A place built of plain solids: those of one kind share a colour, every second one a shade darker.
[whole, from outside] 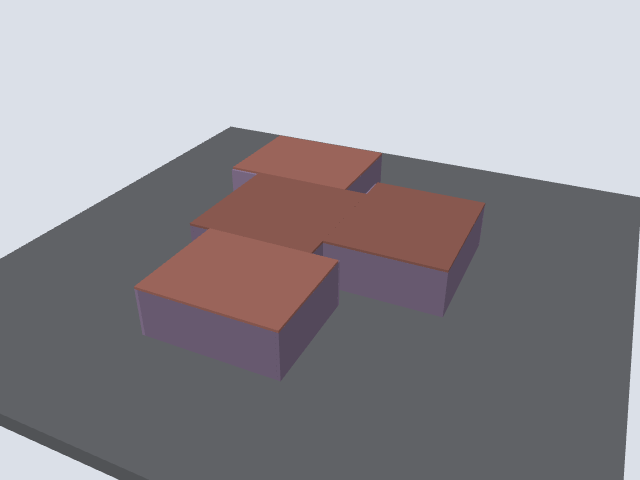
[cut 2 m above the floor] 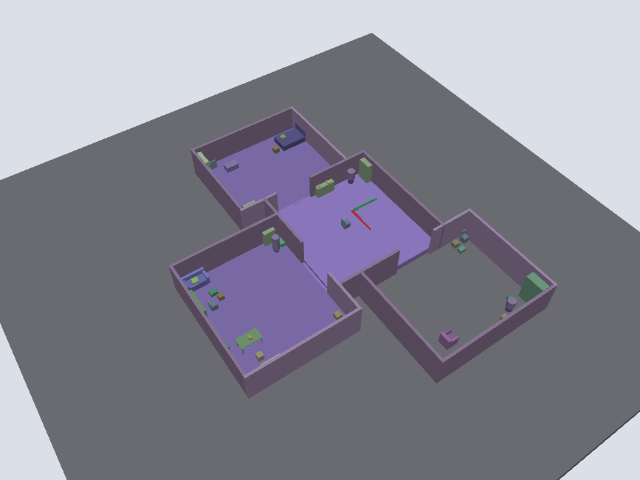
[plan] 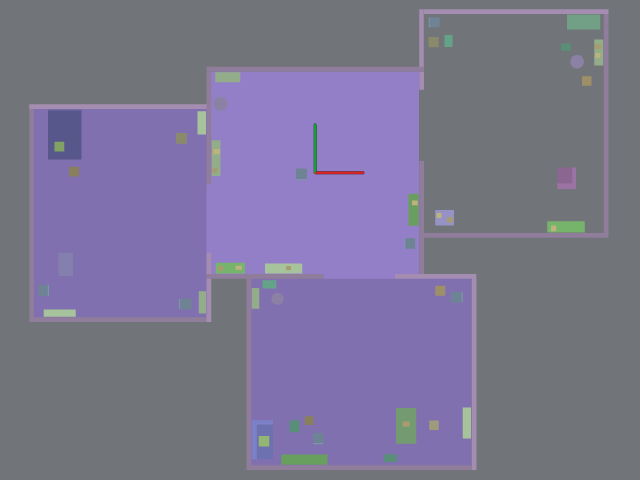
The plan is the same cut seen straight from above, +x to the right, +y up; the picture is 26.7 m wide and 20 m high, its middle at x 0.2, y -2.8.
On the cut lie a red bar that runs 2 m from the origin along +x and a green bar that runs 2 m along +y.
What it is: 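A storey of a house; a hub and three side rooms behind broad openings; the side rooms' floors lie 0.49 m, 0.192 m and not at all below the hub's; a bare drop, one riser, a flush line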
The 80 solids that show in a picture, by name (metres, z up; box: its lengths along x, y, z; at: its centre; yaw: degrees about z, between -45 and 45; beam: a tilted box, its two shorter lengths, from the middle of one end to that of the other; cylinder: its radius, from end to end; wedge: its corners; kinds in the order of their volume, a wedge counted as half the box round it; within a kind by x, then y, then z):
{
 "floor_1": {"box": [7.18, 8.68, 0.54], "at": [-8.12, -1.68, 0.22]},
 "floor_2": {"box": [0.2, 2.85, 0.54], "at": [-4.43, -1.9, 0.22]},
 "floor_3": {"box": [8.66, 8.43, 0.54], "at": [0.0, 0.0, 0.22]},
 "floor_4": {"box": [3.0, 0.2, 0.35], "at": [1.83, -4.32, 0.13]},
 "floor_5": {"box": [9.18, 7.77, 0.35], "at": [1.93, -8.3, 0.13]},
 "wall_1": {"box": [0.2, 8.68, 3.25], "at": [-11.81, -1.68, 1.57]},
 "wall_2": {"box": [7.38, 0.2, 3.25], "at": [-8.22, -6.12, 1.57]},
 "wall_3": {"box": [7.38, 0.2, 3.25], "at": [-8.22, 2.76, 1.57]},
 "wall_4": {"box": [0.2, 1.8, 3.25], "at": [-4.43, -5.32, 1.57]},
 "wall_5": {"box": [0.2, 0.89, 3.25], "at": [-4.43, -3.77, 1.57]},
 "wall_6": {"box": [0.2, 4.69, 3.25], "at": [-4.43, 1.87, 1.57]},
 "wall_7": {"box": [0.2, 7.97, 3.25], "at": [-2.77, -8.4, 1.57]},
 "wall_8": {"box": [4.86, 0.2, 3.25], "at": [-2.1, -4.32, 1.57]},
 "wall_9": {"box": [9.06, 0.2, 3.25], "at": [0.0, 4.32, 1.57]},
 "wall_10": {"box": [9.18, 0.2, 3.25], "at": [1.93, -12.29, 1.57]},
 "wall_11": {"box": [1.2, 0.2, 3.25], "at": [3.93, -4.32, 1.57]},
 "wall_12": {"box": [0.2, 4.71, 3.25], "at": [4.43, -1.86, 1.57]},
 "wall_13": {"box": [0.2, 0.76, 3.25], "at": [4.43, 3.84, 1.57]},
 "wall_14": {"box": [0.2, 2.4, 3.25], "at": [4.43, 5.62, 1.57]},
 "wall_15": {"box": [2.19, 0.2, 3.25], "at": [5.62, -4.32, 1.57]},
 "wall_16": {"box": [0.2, 7.97, 3.25], "at": [6.62, -8.4, 1.57]},
 "wall_17": {"box": [7.69, 0.2, 3.25], "at": [8.38, -2.61, 1.57]},
 "wall_18": {"box": [7.69, 0.2, 3.25], "at": [8.38, 6.71, 1.57]},
 "wall_19": {"box": [0.2, 9.12, 3.25], "at": [12.12, 2.05, 1.57]},
 "roof_1": {"box": [7.38, 9.08, 0.16], "at": [-8.22, -1.68, 3.28]},
 "roof_2": {"box": [9.06, 8.83, 0.16], "at": [0.0, 0.0, 3.28]},
 "roof_3": {"box": [9.58, 7.97, 0.16], "at": [1.93, -8.4, 3.28]},
 "roof_4": {"box": [7.69, 9.52, 0.16], "at": [8.38, 2.05, 3.28]},
 "case_1": {"box": [1.34, 0.31, 1.99], "at": [-10.64, -5.84, 1.49]},
 "case_2": {"box": [0.36, 0.98, 1.43], "at": [-4.73, 2.08, 1.21]},
 "case_3": {"box": [0.3, 0.94, 1.89], "at": [-4.7, -5.4, 1.44]},
 "case_4": {"box": [0.37, 1.49, 0.91], "at": [-4.13, 0.61, 0.95]},
 "case_5": {"box": [1.04, 0.42, 1.67], "at": [-3.65, 3.99, 1.33]},
 "case_6": {"box": [0.32, 0.88, 1.22], "at": [-2.49, -5.23, 0.91]},
 "case_7": {"box": [1.56, 0.42, 1.0], "at": [-1.31, -3.99, 1.0]},
 "case_8": {"box": [0.35, 1.3, 1.58], "at": [6.32, -10.43, 1.09]},
 "case_9": {"box": [0.38, 1.08, 1.16], "at": [11.81, 5.01, 0.53]},
 "sideboard_1": {"box": [1.22, 0.45, 0.81], "at": [-3.53, -3.97, 0.9]},
 "sideboard_2": {"box": [1.94, 0.43, 0.76], "at": [-0.45, -11.95, 0.68]},
 "sideboard_3": {"box": [0.42, 1.34, 0.71], "at": [4.1, -1.54, 0.85]},
 "sideboard_4": {"box": [1.57, 0.47, 0.93], "at": [10.45, -2.25, 0.41]},
 "wardrobe_1": {"box": [1.39, 0.62, 2.17], "at": [11.18, 6.28, 1.04]},
 "bed_1": {"box": [1.4, 2.03, 0.46], "at": [-10.44, 1.57, 0.72]},
 "bed_2": {"box": [1.4, 0.06, 1.04], "at": [-10.44, 2.61, 1.01]},
 "sofa_1": {"box": [0.21, 1.63, 0.8], "at": [-2.54, -11.12, 0.7]},
 "sofa_2": {"box": [0.68, 0.19, 0.65], "at": [-2.09, -11.84, 0.63]},
 "sofa_3": {"box": [0.68, 1.26, 0.46], "at": [-2.09, -11.12, 0.53]},
 "sofa_4": {"box": [0.68, 0.19, 0.65], "at": [-2.09, -10.4, 0.63]},
 "chair_1": {"box": [0.39, 0.47, 0.41], "at": [-11.34, -4.9, 0.7]},
 "chair_2": {"box": [0.06, 0.47, 0.8], "at": [-11.12, -4.9, 0.89]},
 "chair_3": {"box": [0.47, 0.43, 0.4], "at": [-5.39, -5.47, 0.7]},
 "chair_4": {"box": [0.47, 0.44, 0.42], "at": [-0.57, -0.04, 0.7]},
 "chair_5": {"box": [0.44, 0.42, 0.44], "at": [0.13, -11.05, 0.52]},
 "chair_6": {"box": [0.42, 0.44, 0.43], "at": [3.97, -2.94, 0.71]},
 "chair_7": {"box": [0.4, 0.43, 0.51], "at": [4.98, 6.27, 0.2]},
 "chair_8": {"box": [0.44, 0.45, 0.41], "at": [5.88, -5.18, 0.51]},
 "bush_1": {"cylinder": 0.3, "from": [-3.95, 2.87, 0.95], "to": [-3.95, 2.87, 1.64]},
 "bush_2": {"cylinder": 0.25, "from": [-1.57, -5.25, 0.59], "to": [-1.57, -5.25, 1.79]},
 "bush_3": {"cylinder": 0.28, "from": [10.91, 4.63, 0.43], "to": [10.91, 4.63, 1.04]},
 "armchair_1": {"box": [0.16, 0.67, 0.73], "at": [10.16, -0.11, 0.31]},
 "armchair_2": {"box": [0.78, 0.23, 0.98], "at": [10.48, -0.56, 0.44]},
 "armchair_3": {"box": [0.47, 0.67, 0.49], "at": [10.48, -0.11, 0.19]},
 "armchair_4": {"box": [0.16, 0.67, 0.73], "at": [10.79, -0.11, 0.31]},
 "lowtable_1": {"box": [0.61, 0.97, 0.45], "at": [-10.39, -3.81, 0.72]},
 "lowtable_2": {"box": [0.78, 0.65, 0.42], "at": [5.39, -1.88, 0.16]},
 "toybox_1": {"box": [0.58, 0.35, 0.33], "at": [-1.91, -4.65, 0.47]},
 "toybox_2": {"box": [0.4, 0.5, 0.27], "at": [-0.86, -10.56, 0.44]},
 "toybox_3": {"box": [0.55, 0.32, 0.31], "at": [3.14, -11.89, 0.46]},
 "toybox_4": {"box": [0.34, 0.51, 0.35], "at": [5.55, 5.49, 0.12]},
 "toybox_5": {"box": [0.41, 0.3, 0.36], "at": [10.45, 5.24, 0.13]},
 "pouf_1": {"box": [0.46, 0.46, 0.45], "at": [-5.57, 1.44, 0.72]},
 "pouf_2": {"box": [0.43, 0.43, 0.43], "at": [4.93, 5.45, 0.17]},
 "pouf_3": {"box": [0.4, 0.4, 0.45], "at": [4.95, -10.52, 0.53]},
 "basket_1": {"box": [0.42, 0.41, 0.4], "at": [-10.05, 0.05, 0.69]},
 "basket_2": {"box": [0.37, 0.37, 0.36], "at": [-0.26, -10.32, 0.48]},
 "basket_3": {"box": [0.42, 0.42, 0.32], "at": [5.21, -4.92, 0.46]},
 "basket_4": {"box": [0.4, 0.4, 0.42], "at": [11.32, 3.82, 0.16]},
 "cushion_1": {"box": [0.41, 0.41, 0.15], "at": [-10.66, 1.09, 1.03]},
 "cushion_2": {"box": [0.44, 0.44, 0.13], "at": [-2.13, -11.18, 0.83]},
 "table_1": {"box": [0.85, 1.49, 0.04], "at": [3.79, -10.54, 1.01]}
}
